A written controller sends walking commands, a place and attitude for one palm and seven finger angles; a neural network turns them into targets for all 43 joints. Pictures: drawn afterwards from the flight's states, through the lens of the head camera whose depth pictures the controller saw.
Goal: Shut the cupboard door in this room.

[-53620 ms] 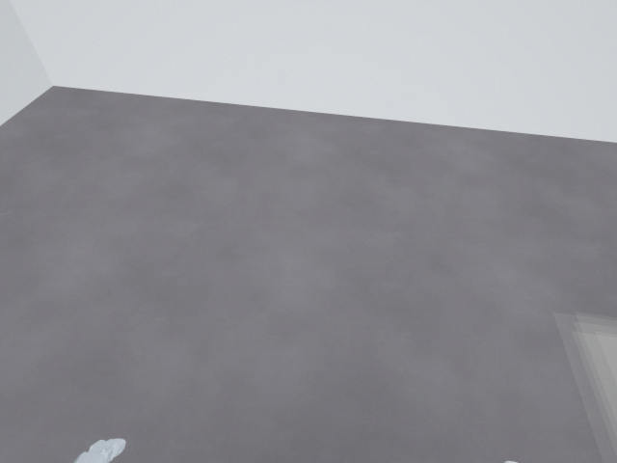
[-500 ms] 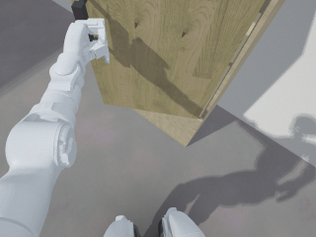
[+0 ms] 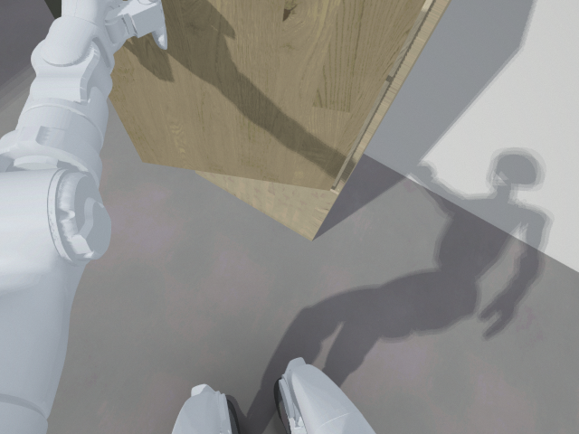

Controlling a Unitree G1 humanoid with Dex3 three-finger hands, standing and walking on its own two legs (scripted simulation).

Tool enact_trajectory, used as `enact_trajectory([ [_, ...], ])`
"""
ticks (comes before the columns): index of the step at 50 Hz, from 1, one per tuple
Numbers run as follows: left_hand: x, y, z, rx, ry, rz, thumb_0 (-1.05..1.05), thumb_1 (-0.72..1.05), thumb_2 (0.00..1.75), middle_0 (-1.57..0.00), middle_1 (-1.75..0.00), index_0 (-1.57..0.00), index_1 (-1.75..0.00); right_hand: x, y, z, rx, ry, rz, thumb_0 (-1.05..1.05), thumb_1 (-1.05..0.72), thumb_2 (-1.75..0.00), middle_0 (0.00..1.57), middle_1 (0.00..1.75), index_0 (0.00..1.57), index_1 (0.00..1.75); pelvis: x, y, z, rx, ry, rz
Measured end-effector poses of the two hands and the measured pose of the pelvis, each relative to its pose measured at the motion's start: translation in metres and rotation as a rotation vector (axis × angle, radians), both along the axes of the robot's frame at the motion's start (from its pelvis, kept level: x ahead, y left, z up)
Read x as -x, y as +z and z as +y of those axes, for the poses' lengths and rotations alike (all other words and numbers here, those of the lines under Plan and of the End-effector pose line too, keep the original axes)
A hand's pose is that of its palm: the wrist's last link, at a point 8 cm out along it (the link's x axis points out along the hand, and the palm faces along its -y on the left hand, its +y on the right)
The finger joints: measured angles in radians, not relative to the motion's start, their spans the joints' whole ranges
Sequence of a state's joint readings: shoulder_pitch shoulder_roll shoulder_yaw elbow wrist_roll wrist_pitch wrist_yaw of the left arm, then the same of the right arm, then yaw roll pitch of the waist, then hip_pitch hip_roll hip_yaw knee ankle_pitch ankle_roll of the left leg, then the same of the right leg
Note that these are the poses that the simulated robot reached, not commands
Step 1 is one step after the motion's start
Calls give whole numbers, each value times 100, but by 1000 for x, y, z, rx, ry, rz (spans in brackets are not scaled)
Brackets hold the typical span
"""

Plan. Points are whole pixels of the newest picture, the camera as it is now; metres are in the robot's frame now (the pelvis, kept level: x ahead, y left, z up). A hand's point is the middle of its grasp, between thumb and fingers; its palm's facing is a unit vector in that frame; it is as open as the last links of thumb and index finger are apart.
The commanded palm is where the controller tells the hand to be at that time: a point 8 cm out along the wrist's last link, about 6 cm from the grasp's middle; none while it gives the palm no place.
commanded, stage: push the door shut along its arc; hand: left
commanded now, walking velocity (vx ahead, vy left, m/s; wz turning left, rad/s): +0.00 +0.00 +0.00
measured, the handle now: out of the picture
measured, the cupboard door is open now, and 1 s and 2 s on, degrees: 24 21 21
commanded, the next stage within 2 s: pull the fist back off the door in 0.20 s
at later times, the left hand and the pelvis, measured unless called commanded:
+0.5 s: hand out of the picture +0.61 +0.03 +0.14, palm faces +0.11 -0.99 +0.06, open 3.1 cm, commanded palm +0.59 +0.05 +0.13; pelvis +0.00 -0.02 +0.00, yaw +1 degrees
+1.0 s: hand (166, 52) +0.55 +0.02 +0.13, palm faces +0.05 -1.00 -0.05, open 3.1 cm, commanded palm +0.52 +0.06 +0.13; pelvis +0.01 -0.01 +0.02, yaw +1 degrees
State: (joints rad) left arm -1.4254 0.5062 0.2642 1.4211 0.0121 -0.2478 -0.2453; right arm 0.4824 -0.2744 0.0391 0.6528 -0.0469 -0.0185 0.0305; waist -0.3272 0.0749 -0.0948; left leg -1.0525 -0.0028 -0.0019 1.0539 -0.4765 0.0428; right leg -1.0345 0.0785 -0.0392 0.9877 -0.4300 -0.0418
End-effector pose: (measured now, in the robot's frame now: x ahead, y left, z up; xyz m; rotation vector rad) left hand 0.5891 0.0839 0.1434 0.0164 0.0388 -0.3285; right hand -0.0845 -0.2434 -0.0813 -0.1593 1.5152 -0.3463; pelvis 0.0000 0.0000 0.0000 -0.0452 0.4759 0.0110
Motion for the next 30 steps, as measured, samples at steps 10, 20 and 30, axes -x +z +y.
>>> enact_trajectory([
  [10, -9, 1, 0, -39, -31, 40, 0, 87, 92, -129, -150, -130, -150, 6, 2, -5, -6, -9, 53, 0, -90, -90, 21, 30, 20, 30, -3, 0, -10, -1, 9, 13],
  [20, -9, -1, -4, 111, 164, 89, 5, 85, 92, -130, -150, -130, -150, -6, 3, -19, 4, 54, 19, 0, -90, -90, 20, 30, 20, 30, -3, -2, -15, 6, 18, 31],
  [30, 14, -6, -15, -62, 435, -81, 2, 88, 90, -129, -150, -129, -150, -14, -10, -4, -133, 85, -19, 0, -90, -90, 20, 30, 20, 30, -1, -1, -17, -9, 11, 23],
])
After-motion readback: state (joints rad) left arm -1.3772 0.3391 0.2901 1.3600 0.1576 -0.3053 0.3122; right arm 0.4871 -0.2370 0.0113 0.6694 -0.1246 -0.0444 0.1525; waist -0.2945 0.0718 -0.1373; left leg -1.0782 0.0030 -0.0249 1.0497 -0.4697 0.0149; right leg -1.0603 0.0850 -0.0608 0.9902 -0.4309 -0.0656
